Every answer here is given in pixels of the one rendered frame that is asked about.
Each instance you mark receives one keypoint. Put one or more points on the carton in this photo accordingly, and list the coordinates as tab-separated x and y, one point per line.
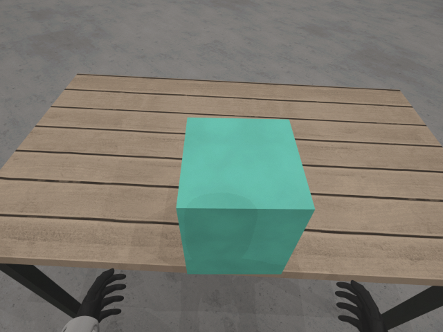
243	201

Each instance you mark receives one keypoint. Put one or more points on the robot right hand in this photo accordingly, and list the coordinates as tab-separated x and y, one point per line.
369	317

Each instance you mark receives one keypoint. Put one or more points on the left robot forearm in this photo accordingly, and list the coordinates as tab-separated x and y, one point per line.
82	324

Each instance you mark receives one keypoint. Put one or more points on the table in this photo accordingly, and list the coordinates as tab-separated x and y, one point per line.
95	183

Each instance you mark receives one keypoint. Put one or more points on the robot left hand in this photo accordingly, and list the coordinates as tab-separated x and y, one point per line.
94	301

